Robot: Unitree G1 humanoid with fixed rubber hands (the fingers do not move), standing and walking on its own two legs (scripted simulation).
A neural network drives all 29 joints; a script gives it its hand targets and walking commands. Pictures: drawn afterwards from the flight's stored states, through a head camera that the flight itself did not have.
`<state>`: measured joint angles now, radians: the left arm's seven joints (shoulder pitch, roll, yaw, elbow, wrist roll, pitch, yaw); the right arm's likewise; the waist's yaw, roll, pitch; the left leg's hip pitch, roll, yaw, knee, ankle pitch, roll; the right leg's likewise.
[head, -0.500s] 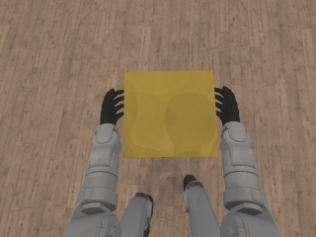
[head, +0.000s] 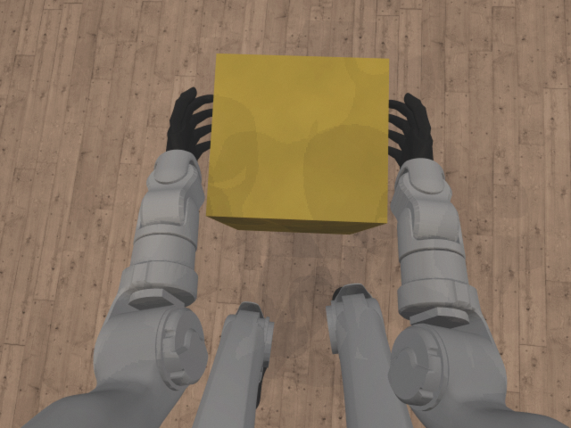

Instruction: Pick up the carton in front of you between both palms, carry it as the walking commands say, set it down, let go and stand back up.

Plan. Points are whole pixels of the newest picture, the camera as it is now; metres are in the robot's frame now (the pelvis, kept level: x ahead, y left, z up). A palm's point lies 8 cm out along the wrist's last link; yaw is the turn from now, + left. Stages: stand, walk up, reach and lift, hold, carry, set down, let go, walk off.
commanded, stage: set down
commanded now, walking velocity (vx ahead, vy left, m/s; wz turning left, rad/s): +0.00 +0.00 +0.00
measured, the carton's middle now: (297, 163) +0.48 -0.03 -0.17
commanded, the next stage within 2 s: none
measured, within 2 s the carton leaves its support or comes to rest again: rests again in 1.86 s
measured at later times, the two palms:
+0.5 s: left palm (216, 160) +0.52 +0.11 -0.24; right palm (385, 171) +0.48 -0.19 -0.25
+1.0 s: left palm (230, 167) +0.53 +0.10 -0.32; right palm (382, 174) +0.49 -0.19 -0.31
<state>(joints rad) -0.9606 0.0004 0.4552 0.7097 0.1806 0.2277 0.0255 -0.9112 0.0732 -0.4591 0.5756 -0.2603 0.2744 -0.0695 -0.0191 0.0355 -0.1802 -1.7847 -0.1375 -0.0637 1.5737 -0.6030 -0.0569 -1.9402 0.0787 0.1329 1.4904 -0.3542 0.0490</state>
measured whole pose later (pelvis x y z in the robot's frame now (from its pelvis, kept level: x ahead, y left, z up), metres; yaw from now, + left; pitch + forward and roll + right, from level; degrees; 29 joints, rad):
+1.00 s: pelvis -0.02 +0.02 -0.15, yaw +2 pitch +46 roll -2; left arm -1.44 0.20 0.17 1.03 0.07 0.21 0.14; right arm -1.28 -0.13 -0.55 0.84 -0.13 0.21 -0.04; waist -0.13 0.01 0.16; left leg -2.24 -0.21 -0.06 2.14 -0.69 -0.05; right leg -2.34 0.04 0.09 2.00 -0.46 0.10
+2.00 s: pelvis -0.03 +0.01 -0.17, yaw +2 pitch +40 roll -2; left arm -1.50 0.38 0.01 1.13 -0.06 0.10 0.07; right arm -1.40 -0.30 -0.44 1.19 0.04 0.01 -0.07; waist -0.12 -0.02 0.36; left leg -2.22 -0.11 -0.05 2.21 -0.67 -0.03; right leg -2.31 0.00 0.03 2.07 -0.45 0.06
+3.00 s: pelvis -0.01 +0.00 +0.02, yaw +3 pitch +49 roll +0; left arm -1.27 0.37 0.15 0.94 -0.01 0.23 0.00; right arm -1.05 -0.20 -0.37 0.72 0.08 0.19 -0.08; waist -0.14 0.03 -0.07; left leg -1.83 -0.06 -0.05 1.49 -0.51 -0.02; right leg -1.90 0.00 0.03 1.40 -0.35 0.03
